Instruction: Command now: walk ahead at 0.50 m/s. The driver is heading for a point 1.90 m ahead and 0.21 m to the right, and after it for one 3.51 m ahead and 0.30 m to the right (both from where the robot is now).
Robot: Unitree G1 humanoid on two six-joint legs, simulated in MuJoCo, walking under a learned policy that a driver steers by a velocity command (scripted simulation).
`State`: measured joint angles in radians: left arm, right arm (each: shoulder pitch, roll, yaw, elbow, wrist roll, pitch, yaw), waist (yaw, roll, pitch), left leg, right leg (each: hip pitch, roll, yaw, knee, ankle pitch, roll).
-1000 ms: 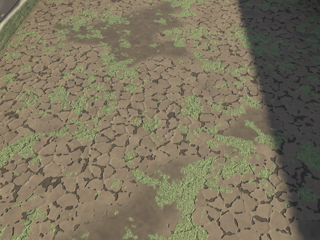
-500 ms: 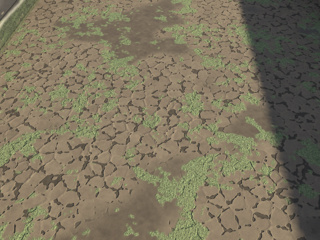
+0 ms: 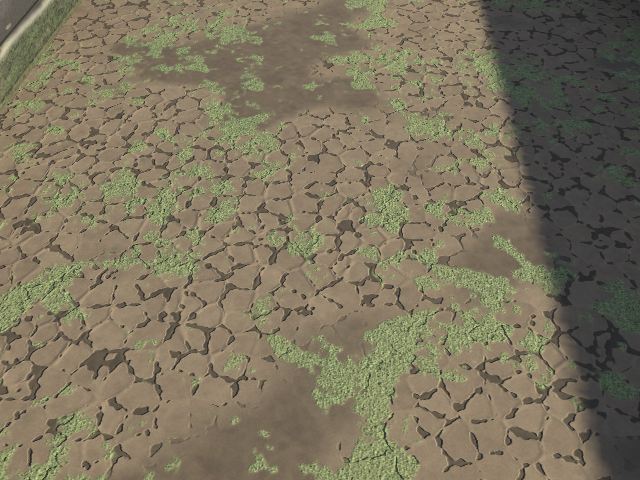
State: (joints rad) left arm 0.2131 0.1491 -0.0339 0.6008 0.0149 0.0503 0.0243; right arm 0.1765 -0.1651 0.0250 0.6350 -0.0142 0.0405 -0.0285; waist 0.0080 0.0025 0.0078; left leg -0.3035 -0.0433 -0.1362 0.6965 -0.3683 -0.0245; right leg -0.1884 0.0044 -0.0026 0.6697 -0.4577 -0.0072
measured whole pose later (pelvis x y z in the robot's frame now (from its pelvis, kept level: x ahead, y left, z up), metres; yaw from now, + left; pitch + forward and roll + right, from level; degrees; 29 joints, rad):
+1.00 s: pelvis +0.02 +0.00 +0.02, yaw +0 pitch +0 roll +0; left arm 0.31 0.21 -0.03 0.74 0.01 0.05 0.04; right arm 0.27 -0.20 0.03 0.75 -0.01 0.05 -0.05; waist 0.01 0.00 0.00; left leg -0.17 -0.02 -0.14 0.41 -0.24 -0.03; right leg -0.04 0.01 -0.01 0.34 -0.30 -0.01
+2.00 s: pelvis +0.01 +0.00 +0.00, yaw +1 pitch -1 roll +0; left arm 0.21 0.15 -0.05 0.62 0.01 0.05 0.03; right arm 0.19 -0.17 0.03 0.67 -0.02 0.05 -0.04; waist 0.00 0.00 0.01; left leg -0.29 -0.05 -0.13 0.66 -0.35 -0.02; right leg -0.16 -0.01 -0.02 0.62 -0.44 0.00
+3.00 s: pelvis +0.01 +0.00 +0.02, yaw +1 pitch +0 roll +1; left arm 0.28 0.17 -0.03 0.70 0.00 0.04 0.03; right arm 0.25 -0.17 0.02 0.74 0.00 0.03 -0.04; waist 0.00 0.00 0.01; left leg -0.20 -0.03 -0.13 0.45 -0.25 -0.03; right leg -0.07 -0.01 -0.02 0.42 -0.34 -0.01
